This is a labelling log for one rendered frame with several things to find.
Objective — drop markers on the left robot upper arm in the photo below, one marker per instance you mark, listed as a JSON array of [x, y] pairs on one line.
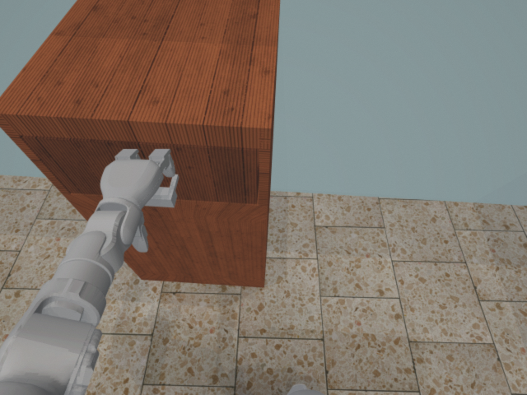
[[51, 356]]

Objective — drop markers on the handle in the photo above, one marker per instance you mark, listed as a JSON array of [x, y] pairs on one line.
[[165, 197]]

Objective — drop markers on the drawer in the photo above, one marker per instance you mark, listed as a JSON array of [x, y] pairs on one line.
[[206, 173]]

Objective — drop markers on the cabinet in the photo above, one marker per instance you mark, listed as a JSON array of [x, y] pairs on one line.
[[191, 72]]

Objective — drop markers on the robot left forearm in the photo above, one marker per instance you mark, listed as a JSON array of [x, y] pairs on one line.
[[78, 288]]

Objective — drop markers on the robot left hand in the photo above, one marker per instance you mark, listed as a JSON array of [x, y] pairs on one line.
[[137, 180]]

